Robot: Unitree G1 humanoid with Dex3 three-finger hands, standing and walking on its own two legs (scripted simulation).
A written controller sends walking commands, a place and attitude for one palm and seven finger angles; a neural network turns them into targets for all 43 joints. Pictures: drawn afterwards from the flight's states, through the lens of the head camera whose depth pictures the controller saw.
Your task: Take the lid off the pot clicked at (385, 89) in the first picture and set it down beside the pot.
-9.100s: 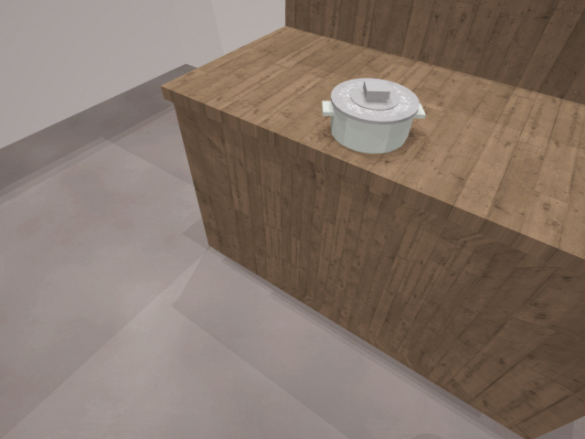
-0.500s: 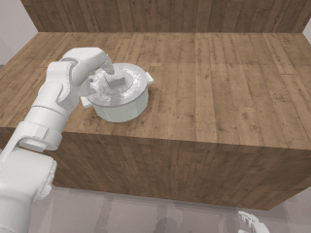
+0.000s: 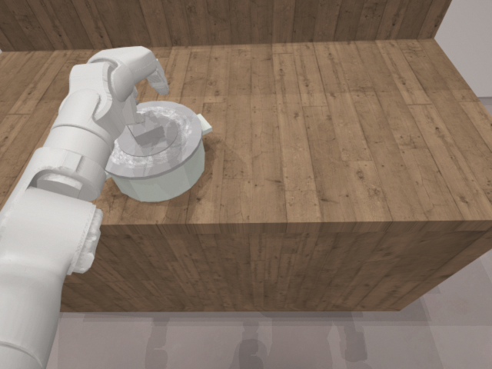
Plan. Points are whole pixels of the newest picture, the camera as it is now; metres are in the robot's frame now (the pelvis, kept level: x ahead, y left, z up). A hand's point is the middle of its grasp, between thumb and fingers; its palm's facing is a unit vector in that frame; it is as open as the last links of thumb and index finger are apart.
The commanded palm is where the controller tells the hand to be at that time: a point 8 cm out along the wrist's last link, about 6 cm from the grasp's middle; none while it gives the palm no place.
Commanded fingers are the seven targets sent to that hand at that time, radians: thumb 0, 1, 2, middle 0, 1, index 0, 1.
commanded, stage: move the open hand above the knob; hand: left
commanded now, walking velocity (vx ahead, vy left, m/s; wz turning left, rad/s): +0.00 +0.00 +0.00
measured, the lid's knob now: (144, 126) +0.52 +0.15 +0.10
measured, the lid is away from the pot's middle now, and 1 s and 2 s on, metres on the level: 0.00 0.00 0.00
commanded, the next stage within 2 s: lower the open fingers around the knob in 0.64 s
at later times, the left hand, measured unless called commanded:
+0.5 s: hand (121, 112) +0.47 +0.15 +0.18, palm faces -0.31 -0.02 -0.95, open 10.1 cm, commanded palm +0.48 +0.15 +0.24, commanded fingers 0.00 -0.31 1.47 -0.84 -0.08 -0.84 -0.08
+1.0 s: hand (134, 116) +0.48 +0.14 +0.17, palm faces -0.38 -0.04 -0.93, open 10.1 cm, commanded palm +0.48 +0.14 +0.22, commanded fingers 0.00 -0.31 1.47 -0.84 -0.08 -0.84 -0.08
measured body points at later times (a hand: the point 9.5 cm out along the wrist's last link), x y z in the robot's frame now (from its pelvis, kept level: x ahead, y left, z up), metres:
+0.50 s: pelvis +0.00 +0.00 +0.00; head +0.03 -0.03 +0.45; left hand +0.48 +0.15 +0.23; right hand +0.10 -0.27 -0.13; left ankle +0.01 +0.10 -0.74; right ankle -0.03 -0.13 -0.74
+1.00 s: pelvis -0.01 +0.00 +0.00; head +0.03 -0.02 +0.45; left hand +0.49 +0.14 +0.22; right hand +0.04 -0.26 -0.14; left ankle +0.01 +0.10 -0.74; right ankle -0.03 -0.13 -0.74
